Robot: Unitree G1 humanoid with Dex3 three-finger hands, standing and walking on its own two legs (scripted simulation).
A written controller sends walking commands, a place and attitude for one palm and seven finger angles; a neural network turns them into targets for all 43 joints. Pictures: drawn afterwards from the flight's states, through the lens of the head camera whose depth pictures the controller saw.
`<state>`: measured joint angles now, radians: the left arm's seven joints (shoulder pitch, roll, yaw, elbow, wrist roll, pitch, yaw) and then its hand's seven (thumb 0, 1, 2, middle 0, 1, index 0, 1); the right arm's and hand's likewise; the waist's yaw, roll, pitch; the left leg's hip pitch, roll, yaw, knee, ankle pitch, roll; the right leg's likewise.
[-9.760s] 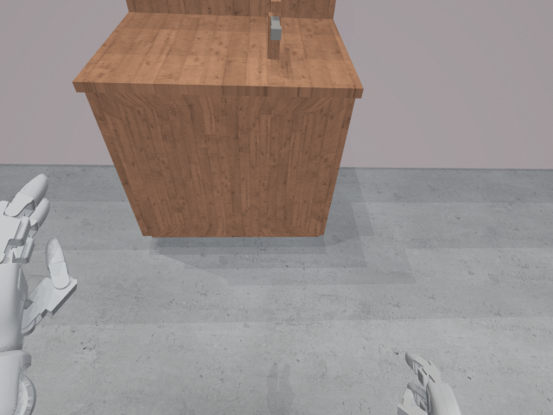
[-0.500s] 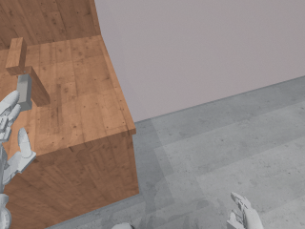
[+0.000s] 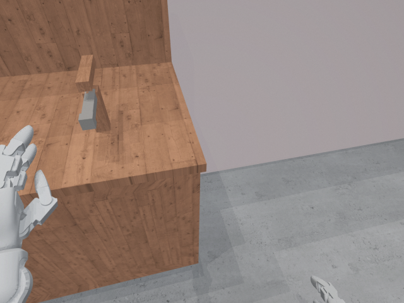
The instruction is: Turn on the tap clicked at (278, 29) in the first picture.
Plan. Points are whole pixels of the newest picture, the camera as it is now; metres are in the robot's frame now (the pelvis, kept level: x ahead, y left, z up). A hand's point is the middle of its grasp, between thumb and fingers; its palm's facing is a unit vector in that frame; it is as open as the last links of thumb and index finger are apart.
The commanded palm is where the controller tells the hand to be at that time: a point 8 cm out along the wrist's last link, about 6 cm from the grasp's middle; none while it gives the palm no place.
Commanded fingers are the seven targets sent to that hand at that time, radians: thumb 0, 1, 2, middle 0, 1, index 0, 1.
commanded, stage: come to a stop and stand still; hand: left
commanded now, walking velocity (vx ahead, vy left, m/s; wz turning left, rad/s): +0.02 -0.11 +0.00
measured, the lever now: (87, 121) +0.42 +0.31 +0.14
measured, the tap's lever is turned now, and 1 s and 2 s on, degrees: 0 0 0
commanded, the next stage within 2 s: look again from close up in 0.78 s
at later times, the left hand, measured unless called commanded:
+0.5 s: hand (117, 157) +0.30 +0.19 +0.17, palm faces +0.33 -0.83 -0.45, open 7.4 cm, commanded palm +0.23 +0.24 +0.18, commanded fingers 0.00 0.90 0.90 -0.20 -0.30 -0.20 -0.30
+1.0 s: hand (100, 167) +0.28 +0.21 +0.16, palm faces +0.38 -0.84 -0.40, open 7.4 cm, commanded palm +0.22 +0.25 +0.18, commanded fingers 0.00 0.90 0.90 -0.20 -0.30 -0.20 -0.30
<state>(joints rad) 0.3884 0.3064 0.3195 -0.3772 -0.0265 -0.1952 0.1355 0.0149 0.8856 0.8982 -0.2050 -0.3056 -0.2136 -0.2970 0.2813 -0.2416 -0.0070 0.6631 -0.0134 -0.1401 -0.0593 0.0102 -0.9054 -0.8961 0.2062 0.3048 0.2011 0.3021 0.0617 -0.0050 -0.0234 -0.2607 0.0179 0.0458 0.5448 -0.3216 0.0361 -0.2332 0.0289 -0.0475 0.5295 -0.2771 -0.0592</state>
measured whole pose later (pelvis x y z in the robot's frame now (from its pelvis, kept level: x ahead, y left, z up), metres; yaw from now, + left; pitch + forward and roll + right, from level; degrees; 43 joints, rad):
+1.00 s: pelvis +0.05 -0.02 +0.01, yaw -2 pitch +0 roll +1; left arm 0.43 0.32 0.34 -0.45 -0.04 -0.16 0.13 0.01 0.89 0.90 -0.21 -0.31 -0.22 -0.30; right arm 0.11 -0.21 0.01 0.54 -0.01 -0.05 -0.04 0.01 -0.91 -0.90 0.20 0.30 0.20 0.30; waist 0.02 0.01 0.05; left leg -0.19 0.06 0.07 0.49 -0.25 0.00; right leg -0.17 0.05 -0.03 0.42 -0.25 -0.06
